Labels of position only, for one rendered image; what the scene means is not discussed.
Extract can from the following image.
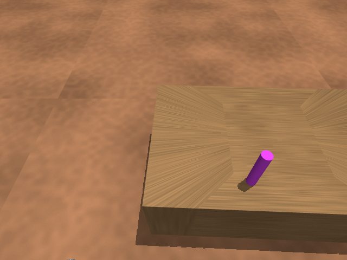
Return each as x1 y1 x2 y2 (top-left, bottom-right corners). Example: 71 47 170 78
246 150 274 186

